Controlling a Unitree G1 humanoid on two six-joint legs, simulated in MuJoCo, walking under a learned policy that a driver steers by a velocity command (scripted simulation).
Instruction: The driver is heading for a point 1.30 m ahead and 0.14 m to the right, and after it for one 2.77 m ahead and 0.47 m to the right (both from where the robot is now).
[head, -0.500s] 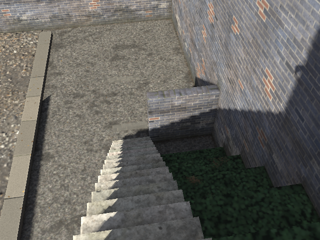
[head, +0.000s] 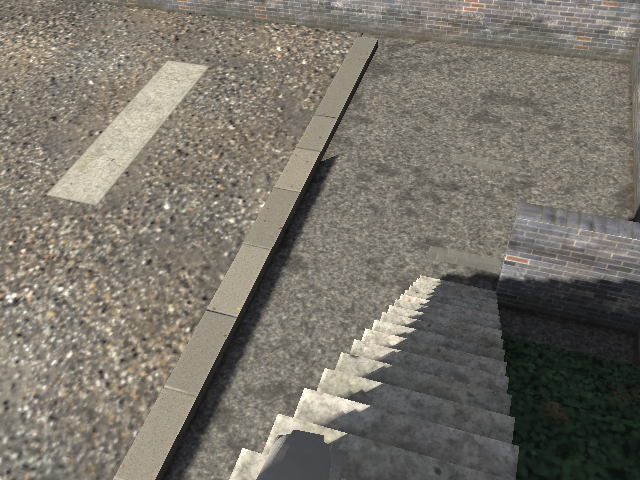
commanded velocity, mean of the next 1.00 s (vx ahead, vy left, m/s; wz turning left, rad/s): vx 0.10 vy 0.00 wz -0.13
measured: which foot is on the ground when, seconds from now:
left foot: up 0.00-0.36, down 0.38-0.92, up 0.94-1.00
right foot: down 0.00-0.42, up 0.44-0.90, down 0.92-1.00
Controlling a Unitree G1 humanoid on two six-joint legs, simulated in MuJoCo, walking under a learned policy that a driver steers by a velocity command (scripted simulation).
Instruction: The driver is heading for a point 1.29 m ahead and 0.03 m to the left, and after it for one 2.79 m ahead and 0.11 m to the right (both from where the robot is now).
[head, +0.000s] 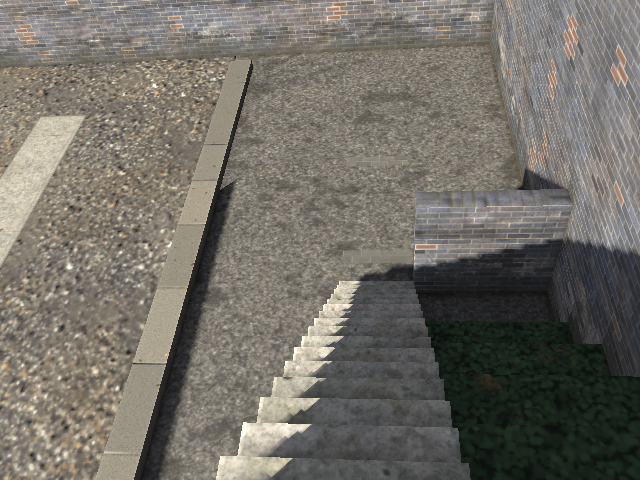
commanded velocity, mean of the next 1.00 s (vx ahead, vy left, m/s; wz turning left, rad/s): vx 0.47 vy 0.00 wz -0.15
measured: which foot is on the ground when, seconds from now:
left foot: up 0.00-0.50, down 0.52-0.92, up 0.94-1.00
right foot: down 0.00-0.50, up 0.52-0.90, down 0.92-1.00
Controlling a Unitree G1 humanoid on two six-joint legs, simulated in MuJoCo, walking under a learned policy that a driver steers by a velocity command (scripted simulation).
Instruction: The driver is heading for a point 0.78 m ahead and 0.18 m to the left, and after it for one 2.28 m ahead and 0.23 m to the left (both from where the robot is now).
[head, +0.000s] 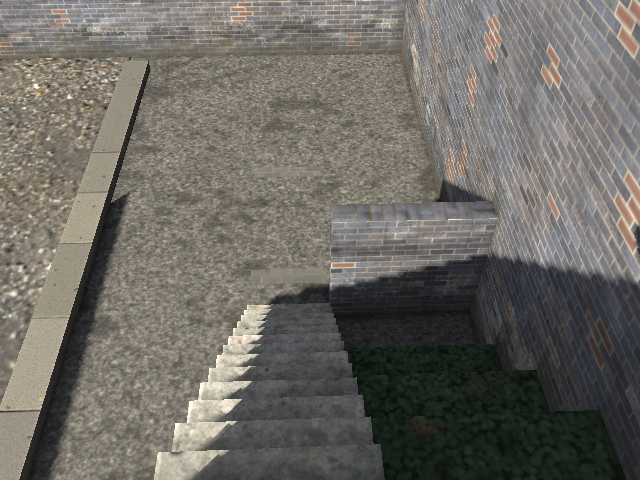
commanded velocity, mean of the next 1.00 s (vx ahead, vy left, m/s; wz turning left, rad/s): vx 0.50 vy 0.00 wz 0.36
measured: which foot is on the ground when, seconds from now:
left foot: up 0.00-0.42, down 0.44-0.68, up 0.70-0.96, down 0.98-1.00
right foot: down 0.00-0.42, up 0.44-0.70, down 0.72-0.98, up 1.00-1.00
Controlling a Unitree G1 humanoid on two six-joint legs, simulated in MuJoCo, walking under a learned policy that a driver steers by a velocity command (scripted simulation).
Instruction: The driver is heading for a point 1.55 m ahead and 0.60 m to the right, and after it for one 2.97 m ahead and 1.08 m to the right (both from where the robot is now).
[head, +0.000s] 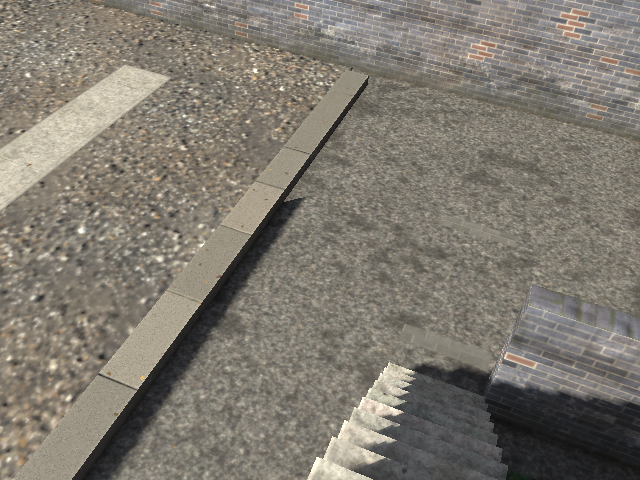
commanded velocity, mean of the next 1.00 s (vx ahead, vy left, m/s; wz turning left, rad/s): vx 0.50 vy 0.00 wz -0.50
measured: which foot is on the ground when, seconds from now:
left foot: down 0.00-0.64, up 0.66-0.98, down 1.00-1.00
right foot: up 0.00-0.62, down 0.64-1.00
